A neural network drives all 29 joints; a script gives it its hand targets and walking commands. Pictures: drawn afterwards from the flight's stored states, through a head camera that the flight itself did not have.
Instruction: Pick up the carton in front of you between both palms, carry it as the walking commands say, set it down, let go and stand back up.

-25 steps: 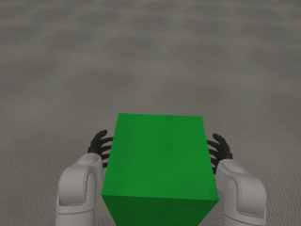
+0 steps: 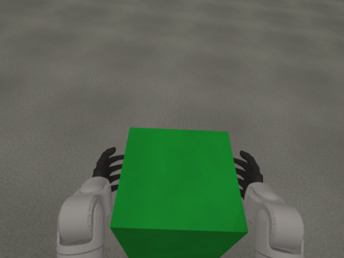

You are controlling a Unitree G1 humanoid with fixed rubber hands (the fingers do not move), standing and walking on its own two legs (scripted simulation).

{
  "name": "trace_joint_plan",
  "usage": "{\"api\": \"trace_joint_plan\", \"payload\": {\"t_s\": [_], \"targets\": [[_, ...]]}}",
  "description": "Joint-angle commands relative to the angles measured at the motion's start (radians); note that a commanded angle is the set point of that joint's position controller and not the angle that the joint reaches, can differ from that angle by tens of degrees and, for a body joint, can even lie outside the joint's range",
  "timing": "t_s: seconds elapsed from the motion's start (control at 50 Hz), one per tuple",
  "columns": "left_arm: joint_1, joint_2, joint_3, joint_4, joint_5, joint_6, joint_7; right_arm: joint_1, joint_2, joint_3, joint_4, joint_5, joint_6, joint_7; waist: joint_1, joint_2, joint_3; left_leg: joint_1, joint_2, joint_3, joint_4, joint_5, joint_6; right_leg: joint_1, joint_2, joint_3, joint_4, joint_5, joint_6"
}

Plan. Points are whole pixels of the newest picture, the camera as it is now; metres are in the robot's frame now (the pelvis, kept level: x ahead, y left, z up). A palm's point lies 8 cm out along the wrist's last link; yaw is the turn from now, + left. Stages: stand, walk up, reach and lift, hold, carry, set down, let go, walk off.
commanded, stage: carry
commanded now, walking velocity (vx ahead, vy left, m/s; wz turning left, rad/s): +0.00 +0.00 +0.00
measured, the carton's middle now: (175, 198) +0.25 +0.00 +0.02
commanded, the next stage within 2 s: hold in 1.90 s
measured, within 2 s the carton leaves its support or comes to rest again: neither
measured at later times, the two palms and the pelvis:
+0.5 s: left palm (125, 131) +0.39 +0.13 +0.09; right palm (243, 133) +0.40 -0.17 +0.09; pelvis +0.15 -0.03 +0.00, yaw +3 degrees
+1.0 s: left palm (123, 144) +0.37 +0.13 +0.06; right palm (241, 143) +0.39 -0.17 +0.07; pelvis +0.13 -0.03 +0.00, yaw +3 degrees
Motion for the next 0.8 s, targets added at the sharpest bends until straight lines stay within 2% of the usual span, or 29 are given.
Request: {"api": "trace_joint_plan", "payload": {"t_s": [0.0,0.02,0.06,0.1,0.12,0.14,0.16,0.18,0.2,0.22,0.24,0.28,0.3,0.32,0.34,0.42,0.44,0.46,0.5,0.54,0.6,0.62,0.64,0.66,0.68,0.7,0.72,0.74,0.78], "targets": [[-0.381,-0.898,-0.714,-0.098,-0.339,-0.058,-0.166,-0.382,0.900,0.701,-0.112,0.345,0.002,0.203,0.013,0.163,-0.284,0.332,0.223,-0.181,-0.170,0.532,0.029,0.005,0.002,-0.022,-0.279,0.073,0.009],[-0.408,-0.913,-0.720,-0.141,-0.345,-0.069,-0.163,-0.372,0.914,0.698,-0.108,0.358,-0.004,0.210,0.008,0.180,-0.296,0.374,0.213,-0.183,-0.148,0.537,0.015,0.006,0.003,-0.014,-0.322,0.088,0.003],[-0.399,-0.890,-0.721,-0.158,-0.334,-0.077,-0.156,-0.368,0.904,0.700,-0.134,0.352,-0.009,0.210,0.004,0.165,-0.290,0.393,0.205,-0.142,-0.118,0.549,0.019,0.035,0.016,-0.052,-0.411,0.187,0.002],[-0.385,-0.888,-0.705,-0.157,-0.337,-0.072,-0.160,-0.383,0.876,0.705,-0.169,0.350,-0.006,0.205,0.014,0.112,-0.273,0.312,0.172,-0.104,-0.090,0.389,-0.009,0.113,-0.020,-0.048,-0.483,0.405,-0.016],[-0.389,-0.855,-0.706,-0.138,-0.321,-0.062,-0.158,-0.349,0.853,0.681,-0.112,0.326,0.003,0.201,0.013,0.129,-0.255,0.273,0.153,-0.087,-0.061,0.325,-0.029,0.141,-0.049,-0.029,-0.487,0.459,-0.020],[-0.382,-0.836,-0.705,-0.140,-0.335,-0.051,-0.162,-0.340,0.830,0.674,-0.113,0.314,0.005,0.195,0.009,0.101,-0.244,0.230,0.136,-0.088,-0.057,0.238,-0.045,0.171,-0.079,0.010,-0.491,0.535,-0.024],[-0.379,-0.813,-0.678,-0.105,-0.333,-0.038,-0.162,-0.329,0.807,0.655,-0.083,0.298,0.018,0.190,0.005,0.036,-0.232,0.218,0.116,-0.099,-0.037,0.188,-0.054,0.180,-0.113,0.040,-0.479,0.625,-0.024],[-0.394,-0.786,-0.670,-0.119,-0.329,-0.031,-0.164,-0.344,0.800,0.658,-0.088,0.287,0.023,0.184,0.003,0.018,-0.217,0.213,0.115,-0.113,-0.013,0.135,-0.055,0.156,-0.123,0.061,-0.487,0.694,-0.042],[-0.400,-0.785,-0.655,-0.090,-0.337,-0.019,-0.165,-0.349,0.798,0.645,-0.070,0.282,0.032,0.180,0.004,-0.008,-0.216,0.195,0.109,-0.128,-0.002,0.133,-0.062,0.179,-0.141,0.058,-0.464,0.775,-0.051],[-0.397,-0.753,-0.657,-0.087,-0.329,-0.011,-0.169,-0.348,0.783,0.630,-0.043,0.268,0.044,0.175,0.002,0.005,-0.197,0.175,0.107,-0.121,-0.011,0.107,-0.061,0.190,-0.151,0.061,-0.463,0.788,-0.045],[-0.404,-0.754,-0.639,-0.041,-0.323,-0.002,-0.171,-0.348,0.767,0.630,-0.031,0.266,0.052,0.176,0.003,-0.008,-0.157,0.147,0.103,-0.129,-0.029,0.149,-0.060,0.170,-0.157,0.063,-0.451,0.756,-0.042],[-0.375,-0.781,-0.629,0.007,-0.313,-0.005,-0.172,-0.379,0.779,0.634,-0.029,0.276,0.058,0.179,0.006,-0.059,-0.147,0.206,0.118,-0.129,-0.001,0.219,-0.071,0.122,-0.128,0.060,-0.471,0.772,-0.045],[-0.395,-0.790,-0.627,0.023,-0.316,-0.006,-0.176,-0.406,0.794,0.636,-0.008,0.290,0.055,0.180,0.002,-0.001,-0.134,0.183,0.116,-0.134,0.016,0.235,-0.072,0.122,-0.125,0.056,-0.461,0.813,-0.053],[-0.416,-0.805,-0.627,0.014,-0.329,-0.010,-0.174,-0.403,0.803,0.633,-0.003,0.294,0.050,0.182,0.004,0.018,-0.148,0.189,0.106,-0.133,0.033,0.259,-0.079,0.144,-0.133,0.059,-0.450,0.899,-0.058],[-0.413,-0.799,-0.625,0.021,-0.319,-0.013,-0.172,-0.403,0.814,0.642,0.004,0.292,0.047,0.181,0.005,-0.005,-0.166,0.188,0.106,-0.143,0.036,0.266,-0.076,0.180,-0.144,0.064,-0.435,0.965,-0.059],[-0.432,-0.890,-0.662,-0.051,-0.356,-0.044,-0.176,-0.440,0.899,0.702,-0.083,0.324,0.018,0.179,0.009,-0.021,-0.317,0.233,0.084,-0.137,0.052,0.268,-0.084,0.264,-0.126,0.045,-0.392,0.999,-0.072],[-0.435,-0.886,-0.661,-0.062,-0.350,-0.051,-0.177,-0.441,0.908,0.685,-0.066,0.324,0.017,0.179,0.010,-0.035,-0.300,0.226,0.086,-0.132,0.054,0.240,-0.087,0.247,-0.125,0.046,-0.394,1.019,-0.074],[-0.448,-0.891,-0.674,-0.089,-0.355,-0.057,-0.176,-0.419,0.921,0.692,-0.057,0.323,0.013,0.179,0.008,-0.005,-0.319,0.228,0.077,-0.127,0.056,0.219,-0.088,0.262,-0.125,0.049,-0.382,1.025,-0.080],[-0.430,-0.910,-0.681,-0.098,-0.357,-0.062,-0.177,-0.409,0.920,0.693,-0.109,0.315,0.000,0.179,0.006,-0.024,-0.342,0.241,0.081,-0.138,0.055,0.245,-0.079,0.272,-0.125,0.046,-0.373,0.978,-0.081],[-0.440,-0.902,-0.695,-0.130,-0.366,-0.067,-0.175,-0.384,0.928,0.690,-0.095,0.305,-0.003,0.178,0.010,0.026,-0.346,0.260,0.083,-0.135,0.063,0.283,-0.087,0.245,-0.121,0.042,-0.367,0.958,-0.082],[-0.380,-0.886,-0.676,-0.114,-0.342,-0.061,-0.174,-0.348,0.893,0.688,-0.098,0.299,0.004,0.181,0.012,0.042,-0.319,0.244,0.095,-0.142,0.075,0.295,-0.079,0.247,-0.124,0.048,-0.366,0.935,-0.089],[-0.372,-0.873,-0.690,-0.112,-0.341,-0.059,-0.178,-0.331,0.879,0.682,-0.081,0.293,0.004,0.184,0.013,0.037,-0.315,0.238,0.099,-0.144,0.064,0.274,-0.083,0.239,-0.121,0.042,-0.365,0.887,-0.081],[-0.369,-0.869,-0.690,-0.094,-0.330,-0.056,-0.181,-0.323,0.881,0.678,-0.077,0.285,0.004,0.190,0.012,0.050,-0.283,0.232,0.103,-0.154,0.055,0.310,-0.078,0.214,-0.114,0.041,-0.374,0.823,-0.076],[-0.358,-0.861,-0.696,-0.080,-0.325,-0.058,-0.185,-0.314,0.876,0.675,-0.063,0.281,0.002,0.194,0.009,0.045,-0.286,0.247,0.103,-0.145,0.059,0.369,-0.082,0.215,-0.103,0.029,-0.355,0.834,-0.072],[-0.370,-0.855,-0.689,-0.094,-0.322,-0.063,-0.189,-0.308,0.880,0.677,-0.041,0.276,-0.001,0.200,0.009,0.067,-0.275,0.250,0.113,-0.149,0.069,0.406,-0.079,0.195,-0.097,0.031,-0.362,0.800,-0.068],[-0.368,-0.850,-0.688,-0.062,-0.322,-0.064,-0.198,-0.307,0.868,0.678,-0.034,0.268,-0.008,0.204,0.011,0.064,-0.259,0.253,0.109,-0.149,0.063,0.340,-0.076,0.180,-0.104,0.038,-0.364,0.796,-0.075],[-0.365,-0.858,-0.690,-0.038,-0.307,-0.072,-0.201,-0.318,0.856,0.678,-0.030,0.266,-0.014,0.210,0.007,0.072,-0.243,0.229,0.108,-0.148,0.064,0.392,-0.077,0.195,-0.093,0.028,-0.362,0.797,-0.067],[-0.341,-0.838,-0.678,0.001,-0.294,-0.075,-0.207,-0.309,0.836,0.674,0.004,0.251,-0.017,0.214,0.010,0.014,-0.233,0.213,0.108,-0.147,0.060,0.333,-0.081,0.201,-0.099,0.025,-0.376,0.822,-0.065],[-0.360,-0.813,-0.657,0.026,-0.274,-0.100,-0.218,-0.343,0.818,0.664,0.014,0.237,-0.043,0.223,0.008,0.024,-0.190,0.196,0.106,-0.149,0.034,0.232,-0.073,0.165,-0.108,0.034,-0.399,0.764,-0.063]]}}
